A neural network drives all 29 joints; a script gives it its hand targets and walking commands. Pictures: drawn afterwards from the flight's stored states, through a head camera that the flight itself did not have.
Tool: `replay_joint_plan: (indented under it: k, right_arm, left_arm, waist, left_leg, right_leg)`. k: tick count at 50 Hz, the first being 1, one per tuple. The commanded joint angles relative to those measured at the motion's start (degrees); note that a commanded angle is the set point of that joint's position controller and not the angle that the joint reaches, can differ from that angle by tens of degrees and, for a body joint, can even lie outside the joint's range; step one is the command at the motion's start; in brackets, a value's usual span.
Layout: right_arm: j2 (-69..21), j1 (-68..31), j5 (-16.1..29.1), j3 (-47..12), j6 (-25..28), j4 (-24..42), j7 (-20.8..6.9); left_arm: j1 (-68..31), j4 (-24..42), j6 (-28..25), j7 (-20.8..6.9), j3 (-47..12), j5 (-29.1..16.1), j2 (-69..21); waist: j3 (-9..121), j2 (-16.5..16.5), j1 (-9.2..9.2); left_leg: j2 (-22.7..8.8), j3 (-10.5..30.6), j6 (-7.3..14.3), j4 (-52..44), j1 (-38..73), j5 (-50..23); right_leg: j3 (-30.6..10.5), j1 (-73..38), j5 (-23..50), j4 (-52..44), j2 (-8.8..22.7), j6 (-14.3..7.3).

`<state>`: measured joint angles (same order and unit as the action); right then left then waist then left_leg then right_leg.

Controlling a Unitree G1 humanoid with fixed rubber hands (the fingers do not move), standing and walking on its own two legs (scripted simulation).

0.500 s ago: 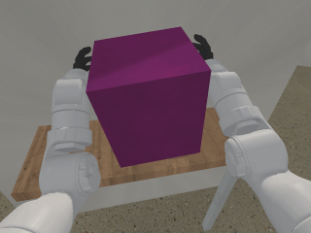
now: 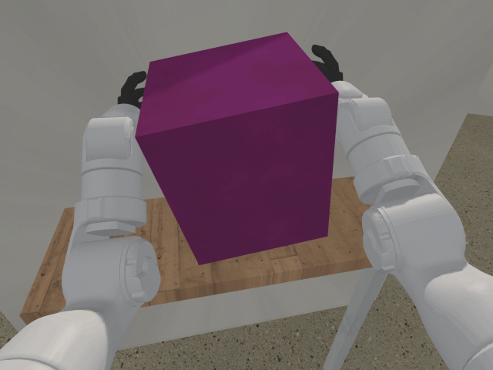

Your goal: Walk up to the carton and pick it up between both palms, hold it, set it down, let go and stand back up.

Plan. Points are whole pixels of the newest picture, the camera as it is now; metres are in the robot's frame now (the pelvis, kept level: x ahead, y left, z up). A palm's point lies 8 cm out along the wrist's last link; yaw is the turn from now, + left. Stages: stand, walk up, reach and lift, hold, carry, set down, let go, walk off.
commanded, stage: reach and lift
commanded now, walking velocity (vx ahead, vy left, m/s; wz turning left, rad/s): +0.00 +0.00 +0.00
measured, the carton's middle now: (241, 152) +0.34 -0.01 +0.25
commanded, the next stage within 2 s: hold in 0.08 s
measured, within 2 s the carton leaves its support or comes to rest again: neither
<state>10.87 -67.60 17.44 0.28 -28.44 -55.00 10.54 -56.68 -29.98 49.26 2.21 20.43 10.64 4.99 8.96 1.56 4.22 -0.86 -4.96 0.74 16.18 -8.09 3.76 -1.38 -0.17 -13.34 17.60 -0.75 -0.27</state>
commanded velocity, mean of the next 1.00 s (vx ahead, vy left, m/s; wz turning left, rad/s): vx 0.00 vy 0.00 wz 0.00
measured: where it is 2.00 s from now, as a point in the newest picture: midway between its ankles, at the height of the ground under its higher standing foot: outside the picture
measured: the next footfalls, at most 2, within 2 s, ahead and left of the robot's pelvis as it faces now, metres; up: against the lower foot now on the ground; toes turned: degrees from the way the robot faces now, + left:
none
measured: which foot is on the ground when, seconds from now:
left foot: down 0.00-1.00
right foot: down 0.00-1.00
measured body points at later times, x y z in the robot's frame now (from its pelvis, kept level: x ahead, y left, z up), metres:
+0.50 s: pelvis +0.00 +0.00 +0.00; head -0.10 +0.01 +0.44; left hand +0.38 +0.15 +0.30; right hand +0.38 -0.15 +0.34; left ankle +0.06 +0.11 -0.75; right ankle -0.04 -0.12 -0.75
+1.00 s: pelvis +0.00 +0.00 +0.00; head -0.09 +0.01 +0.44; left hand +0.39 +0.15 +0.31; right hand +0.39 -0.15 +0.34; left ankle +0.06 +0.11 -0.75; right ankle -0.04 -0.12 -0.75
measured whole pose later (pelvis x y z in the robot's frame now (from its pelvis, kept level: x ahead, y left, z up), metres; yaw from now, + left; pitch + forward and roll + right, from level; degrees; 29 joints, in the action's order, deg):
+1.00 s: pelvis +0.00 +0.00 +0.00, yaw +0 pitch -2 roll +0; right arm 12.9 -72.0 21.0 -1.4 -35.9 -54.5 12.2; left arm -59.4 -28.4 54.1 0.4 20.4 11.3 5.9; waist 11.9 0.7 4.2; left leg -1.0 -4.8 0.7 16.2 -11.0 3.5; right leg -1.4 2.8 -13.0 17.6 -1.0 -0.3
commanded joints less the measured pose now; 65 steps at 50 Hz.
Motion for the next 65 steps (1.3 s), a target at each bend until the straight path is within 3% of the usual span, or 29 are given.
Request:
replay_joint_plan:
  k: [1, 7, 16, 21, 30, 36, 41, 50, 54, 59, 65]
  right_arm:
    - [-33.1, -41.0, 12.7, -6.6, -2.5, 11.8, -6.0]
    - [-32.2, -40.2, 14.1, -7.7, -3.6, 12.5, -6.0]
    - [-32.9, -40.1, 18.2, -11.5, -5.0, 22.2, -4.8]
    - [-32.8, -40.7, 18.2, -10.6, -6.5, 21.8, -4.3]
    - [-33.1, -44.6, 15.6, -5.9, -7.8, 13.7, -6.0]
    - [-31.4, -43.5, 14.6, -4.9, -8.5, 9.9, -6.8]
    - [-30.5, -42.3, 15.3, -6.3, -8.8, 11.1, -6.6]
    - [-31.5, -39.3, 19.7, -10.9, -9.1, 21.8, -4.4]
    - [-31.3, -38.1, 20.8, -10.9, -9.4, 24.9, -3.5]
    - [-30.1, -37.8, 19.3, -8.0, -10.5, 21.1, -3.9]
    - [-30.8, -41.4, 16.6, -5.1, -10.4, 14.7, -5.7]
  left_arm:
    - [-51.2, 11.5, -5.4, -8.5, -20.1, -9.0, -29.5]
    - [-50.3, 12.9, -4.6, -8.8, -19.8, -8.9, -28.6]
    - [-50.2, 19.5, -3.4, -8.5, -22.5, -11.1, -28.2]
    - [-50.1, 17.7, -2.3, -9.0, -21.3, -10.9, -27.0]
    - [-54.5, 11.8, -1.8, -9.6, -19.0, -9.7, -27.0]
    - [-52.0, 7.9, -1.4, -10.0, -16.9, -8.1, -26.0]
    - [-49.8, 8.8, -1.0, -10.7, -16.7, -7.7, -25.5]
    - [-48.2, 19.7, -0.5, -10.5, -20.5, -10.4, -26.1]
    - [-48.4, 23.7, 0.0, -10.2, -22.2, -11.5, -26.5]
    - [-49.8, 21.5, 0.7, -10.4, -21.4, -11.0, -25.6]
    - [-52.3, 14.6, 0.1, -10.8, -19.3, -9.8, -25.8]
  waist:
    - [19.5, -6.5, 0.87]
    - [21.6, -6.9, 0.38]
    - [27.3, -7.0, 0.14]
    - [24.0, -5.5, -0.11]
    - [18.0, -5.5, -0.89]
    - [17.5, -5.2, -1.42]
    - [19.1, -5.0, -1.63]
    - [27.0, -6.2, -1.04]
    - [28.5, -6.9, -0.02]
    - [24.0, -7.2, 0.74]
    - [19.2, -6.2, -0.49]
  left_leg:
    - [-0.9, 5.9, -3.1, 3.7, 17.8, -2.1]
    - [-0.8, 6.1, -3.4, 4.1, 18.5, -5.8]
    - [-0.1, 6.3, -4.2, 6.9, 20.9, -14.9]
    - [0.1, 5.7, -3.8, 5.9, 18.8, -11.5]
    - [-0.9, 5.9, -3.0, 2.1, 13.0, 1.5]
    - [-1.2, 5.8, -2.5, 0.8, 11.5, 4.7]
    - [-1.0, 5.6, -2.7, 1.5, 12.8, 0.7]
    - [0.2, 5.4, -4.1, 5.8, 18.6, -14.8]
    - [0.3, 5.7, -5.0, 6.8, 20.0, -17.9]
    - [-0.1, 5.6, -5.2, 5.0, 17.4, -11.8]
    - [-0.9, 5.8, -4.1, 1.8, 12.4, -0.5]
  right_leg:
    - [1.2, 14.3, 9.4, -5.7, -3.6, 2.0]
    - [0.9, 12.8, 12.5, -5.1, -3.8, 1.9]
    - [0.8, 10.4, 20.4, -3.1, -4.5, 2.7]
    - [0.8, 10.8, 17.9, -3.6, -4.6, 3.0]
    - [0.4, 14.6, 5.9, -5.5, -4.1, 1.7]
    - [0.1, 14.2, 4.7, -5.6, -4.0, 1.4]
    - [0.1, 12.6, 8.2, -5.2, -4.1, 1.4]
    - [0.8, 8.3, 21.6, -2.6, -5.0, 2.5]
    - [1.1, 7.8, 24.1, -1.8, -5.3, 2.9]
    - [1.2, 9.9, 17.2, -2.7, -5.1, 2.7]
    - [0.5, 12.5, 7.5, -4.2, -4.3, 2.0]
